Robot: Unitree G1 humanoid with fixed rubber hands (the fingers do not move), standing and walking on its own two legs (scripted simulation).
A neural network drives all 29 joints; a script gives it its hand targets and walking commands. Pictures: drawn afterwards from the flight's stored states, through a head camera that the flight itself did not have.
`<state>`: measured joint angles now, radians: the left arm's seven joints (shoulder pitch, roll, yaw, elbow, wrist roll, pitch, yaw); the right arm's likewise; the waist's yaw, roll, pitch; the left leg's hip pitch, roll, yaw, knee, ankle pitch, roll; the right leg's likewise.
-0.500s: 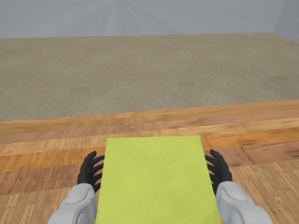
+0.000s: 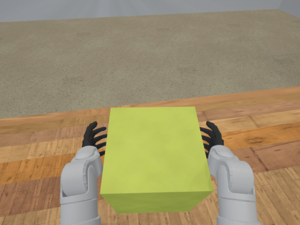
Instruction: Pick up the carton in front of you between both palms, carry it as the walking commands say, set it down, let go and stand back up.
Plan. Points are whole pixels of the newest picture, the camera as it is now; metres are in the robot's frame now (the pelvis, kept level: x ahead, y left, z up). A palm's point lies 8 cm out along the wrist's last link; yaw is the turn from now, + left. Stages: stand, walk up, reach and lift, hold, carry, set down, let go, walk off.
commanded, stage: carry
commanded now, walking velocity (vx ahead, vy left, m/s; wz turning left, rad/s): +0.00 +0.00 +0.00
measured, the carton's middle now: (153, 164) +0.30 +0.01 +0.03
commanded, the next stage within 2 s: none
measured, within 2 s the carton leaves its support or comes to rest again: neither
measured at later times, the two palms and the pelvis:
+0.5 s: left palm (91, 121) +0.41 +0.18 +0.09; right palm (196, 121) +0.40 -0.12 +0.10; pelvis +0.07 +0.02 +0.01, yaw +1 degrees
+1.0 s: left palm (87, 107) +0.45 +0.20 +0.11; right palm (190, 107) +0.45 -0.11 +0.11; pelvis +0.12 +0.03 +0.00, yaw +1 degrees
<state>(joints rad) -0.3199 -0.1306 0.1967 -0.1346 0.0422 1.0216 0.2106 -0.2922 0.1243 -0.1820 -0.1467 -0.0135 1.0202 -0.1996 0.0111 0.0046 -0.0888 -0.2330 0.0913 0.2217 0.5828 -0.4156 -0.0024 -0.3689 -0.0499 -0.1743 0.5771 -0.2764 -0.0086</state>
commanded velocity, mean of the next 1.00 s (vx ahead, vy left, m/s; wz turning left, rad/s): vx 0.00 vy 0.00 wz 0.00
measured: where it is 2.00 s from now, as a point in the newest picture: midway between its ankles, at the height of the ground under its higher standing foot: outside the picture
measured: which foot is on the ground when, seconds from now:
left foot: down 0.00-0.62, up 0.64-0.72, down 0.74-1.00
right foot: down 0.00-0.44, up 0.46-0.58, down 0.60-1.00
